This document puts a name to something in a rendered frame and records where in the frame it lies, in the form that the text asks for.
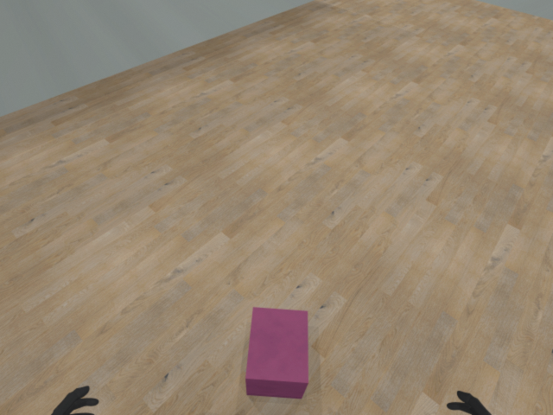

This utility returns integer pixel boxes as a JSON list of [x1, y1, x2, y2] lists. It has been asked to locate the carton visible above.
[[245, 307, 308, 399]]

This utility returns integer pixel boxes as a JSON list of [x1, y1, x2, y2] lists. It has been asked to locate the left robot hand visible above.
[[51, 386, 99, 415]]

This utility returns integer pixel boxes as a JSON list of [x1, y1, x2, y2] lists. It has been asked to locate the right robot hand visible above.
[[447, 391, 492, 415]]

